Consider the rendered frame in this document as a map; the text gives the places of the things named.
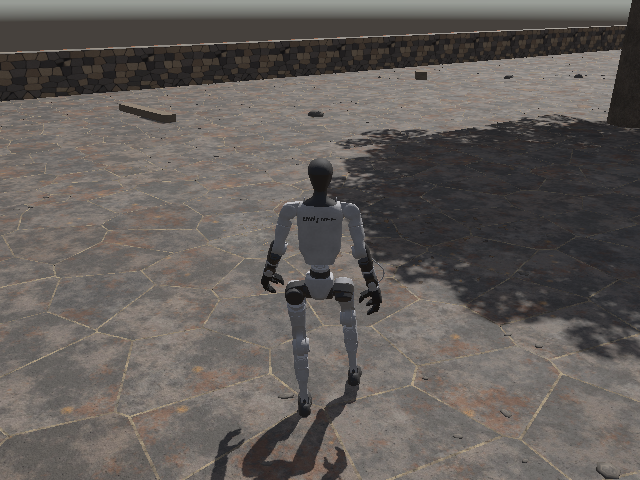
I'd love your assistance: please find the left robot forearm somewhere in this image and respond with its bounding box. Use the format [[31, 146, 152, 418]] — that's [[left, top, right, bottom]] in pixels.
[[263, 239, 282, 277]]

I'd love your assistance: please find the robot shin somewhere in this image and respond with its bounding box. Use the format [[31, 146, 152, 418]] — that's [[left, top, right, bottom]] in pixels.
[[292, 339, 309, 403], [343, 310, 358, 373]]

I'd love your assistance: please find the left robot shin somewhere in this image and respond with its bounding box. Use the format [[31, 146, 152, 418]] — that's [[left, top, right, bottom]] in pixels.
[[292, 339, 309, 403]]

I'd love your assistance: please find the right robot hand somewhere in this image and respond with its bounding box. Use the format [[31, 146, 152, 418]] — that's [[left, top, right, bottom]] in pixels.
[[359, 288, 382, 315]]

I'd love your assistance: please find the right robot shin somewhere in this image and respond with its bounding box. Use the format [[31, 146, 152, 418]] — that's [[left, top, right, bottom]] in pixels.
[[343, 310, 358, 373]]

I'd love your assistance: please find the left robot hand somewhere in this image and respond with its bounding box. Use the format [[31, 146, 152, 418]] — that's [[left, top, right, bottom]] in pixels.
[[261, 273, 284, 293]]

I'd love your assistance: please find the right robot upper arm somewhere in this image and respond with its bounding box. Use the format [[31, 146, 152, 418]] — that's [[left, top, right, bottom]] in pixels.
[[341, 202, 367, 259]]

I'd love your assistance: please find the left robot upper arm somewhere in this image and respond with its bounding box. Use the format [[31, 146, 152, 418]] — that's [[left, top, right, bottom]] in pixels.
[[271, 201, 300, 255]]

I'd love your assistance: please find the right robot forearm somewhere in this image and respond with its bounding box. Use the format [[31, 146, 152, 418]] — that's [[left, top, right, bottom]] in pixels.
[[358, 243, 379, 292]]

